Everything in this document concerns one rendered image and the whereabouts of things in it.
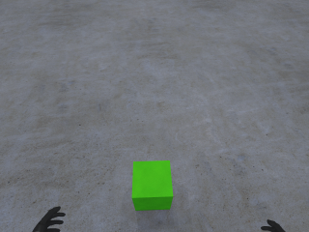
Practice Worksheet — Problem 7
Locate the carton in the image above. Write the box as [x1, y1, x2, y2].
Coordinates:
[131, 160, 174, 211]

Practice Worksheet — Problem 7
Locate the right robot hand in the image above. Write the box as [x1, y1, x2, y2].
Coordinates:
[261, 219, 285, 232]

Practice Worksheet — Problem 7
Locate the left robot hand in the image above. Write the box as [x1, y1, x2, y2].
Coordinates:
[32, 206, 66, 232]

